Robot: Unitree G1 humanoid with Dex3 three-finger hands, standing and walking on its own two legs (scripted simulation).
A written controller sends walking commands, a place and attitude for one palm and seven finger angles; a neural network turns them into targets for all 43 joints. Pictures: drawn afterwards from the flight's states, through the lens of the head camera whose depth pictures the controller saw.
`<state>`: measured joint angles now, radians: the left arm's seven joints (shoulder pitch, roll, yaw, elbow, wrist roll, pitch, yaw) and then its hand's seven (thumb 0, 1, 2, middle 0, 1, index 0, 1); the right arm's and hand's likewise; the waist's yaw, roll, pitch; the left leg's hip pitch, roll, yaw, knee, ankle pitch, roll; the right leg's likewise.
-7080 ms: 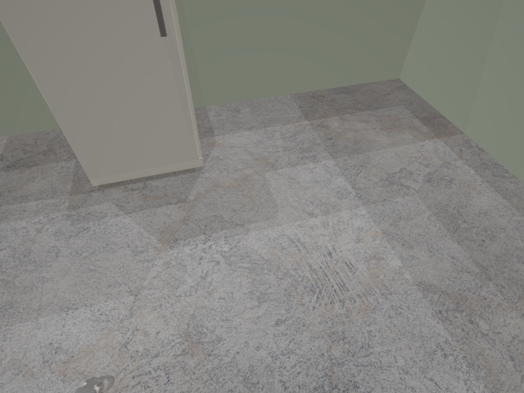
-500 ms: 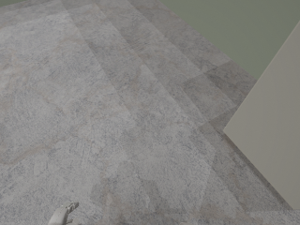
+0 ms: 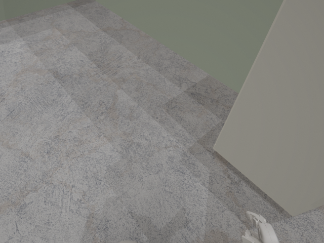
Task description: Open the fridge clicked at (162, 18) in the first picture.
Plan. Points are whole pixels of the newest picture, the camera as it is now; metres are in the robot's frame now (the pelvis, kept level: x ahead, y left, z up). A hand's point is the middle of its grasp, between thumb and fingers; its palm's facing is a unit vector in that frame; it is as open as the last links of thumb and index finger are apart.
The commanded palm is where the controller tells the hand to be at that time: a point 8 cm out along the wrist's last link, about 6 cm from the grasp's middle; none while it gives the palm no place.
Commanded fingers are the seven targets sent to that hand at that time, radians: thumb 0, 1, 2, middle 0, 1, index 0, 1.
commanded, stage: turn to face it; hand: right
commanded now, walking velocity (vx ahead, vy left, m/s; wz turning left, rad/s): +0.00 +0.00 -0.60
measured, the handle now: out of the picture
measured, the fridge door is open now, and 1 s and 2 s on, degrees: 0 0 0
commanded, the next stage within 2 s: take the last steps up to it in 1.16 s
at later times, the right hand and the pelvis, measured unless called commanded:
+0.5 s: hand out of the picture -0.05 -0.25 -0.19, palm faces +0.39 +0.89 -0.24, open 7.4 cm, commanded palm none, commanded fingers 0.00 -0.90 -0.90 0.20 0.30 0.20 0.30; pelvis -0.01 -0.03 -0.01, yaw -21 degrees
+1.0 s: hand out of the picture -0.02 -0.30 -0.14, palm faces +0.56 +0.80 -0.22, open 7.4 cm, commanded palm none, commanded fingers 0.00 -0.90 -0.90 0.20 0.30 0.20 0.30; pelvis -0.02 -0.06 +0.02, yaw -34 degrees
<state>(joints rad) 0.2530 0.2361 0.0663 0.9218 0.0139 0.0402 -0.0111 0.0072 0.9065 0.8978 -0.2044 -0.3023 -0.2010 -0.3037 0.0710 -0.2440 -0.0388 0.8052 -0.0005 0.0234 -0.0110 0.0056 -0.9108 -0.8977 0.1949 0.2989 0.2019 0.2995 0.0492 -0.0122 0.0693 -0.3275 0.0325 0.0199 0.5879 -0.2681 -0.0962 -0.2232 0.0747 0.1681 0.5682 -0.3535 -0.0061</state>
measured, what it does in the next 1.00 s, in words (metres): steps on the spot, turning right: right foot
